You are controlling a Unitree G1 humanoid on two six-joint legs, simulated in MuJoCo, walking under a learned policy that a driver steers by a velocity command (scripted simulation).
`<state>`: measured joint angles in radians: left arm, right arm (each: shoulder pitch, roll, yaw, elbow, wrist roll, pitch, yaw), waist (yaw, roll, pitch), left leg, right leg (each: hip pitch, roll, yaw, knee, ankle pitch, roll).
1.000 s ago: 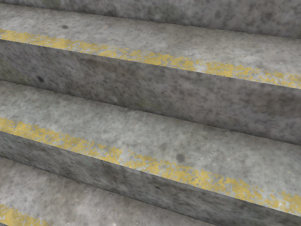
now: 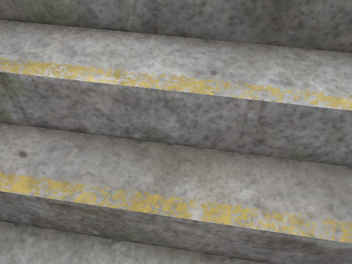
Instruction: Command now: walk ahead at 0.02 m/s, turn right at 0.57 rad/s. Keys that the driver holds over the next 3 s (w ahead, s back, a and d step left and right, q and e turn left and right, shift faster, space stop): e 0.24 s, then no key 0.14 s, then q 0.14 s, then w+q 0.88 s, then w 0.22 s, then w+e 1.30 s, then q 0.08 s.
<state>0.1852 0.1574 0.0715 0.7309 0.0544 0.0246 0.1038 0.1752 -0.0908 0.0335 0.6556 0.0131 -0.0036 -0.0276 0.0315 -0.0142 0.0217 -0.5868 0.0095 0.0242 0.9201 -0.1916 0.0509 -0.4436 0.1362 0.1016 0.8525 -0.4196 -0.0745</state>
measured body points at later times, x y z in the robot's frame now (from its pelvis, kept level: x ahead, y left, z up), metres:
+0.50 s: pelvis +0.01 -0.05 +0.00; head +0.03 -0.06 +0.45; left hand +0.20 +0.13 -0.10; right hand +0.07 -0.32 -0.12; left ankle +0.07 +0.13 -0.70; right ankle -0.07 -0.19 -0.71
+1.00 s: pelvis +0.05 -0.05 +0.01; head +0.03 -0.03 +0.46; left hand +0.30 +0.11 -0.03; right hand +0.05 -0.28 -0.12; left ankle +0.04 +0.00 -0.70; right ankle +0.03 -0.16 -0.42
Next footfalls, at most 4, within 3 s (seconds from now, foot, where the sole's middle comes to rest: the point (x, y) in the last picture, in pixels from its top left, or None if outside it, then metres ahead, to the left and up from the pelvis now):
0.44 right None -0.03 -0.21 -0.74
0.82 left None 0.08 0.00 -0.74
1.34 right None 0.31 -0.18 -0.52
1.78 left None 0.30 0.20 -0.52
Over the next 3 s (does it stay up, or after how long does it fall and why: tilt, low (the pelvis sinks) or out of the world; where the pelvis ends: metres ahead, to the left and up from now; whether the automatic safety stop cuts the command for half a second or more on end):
stays up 0.63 0.19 0.54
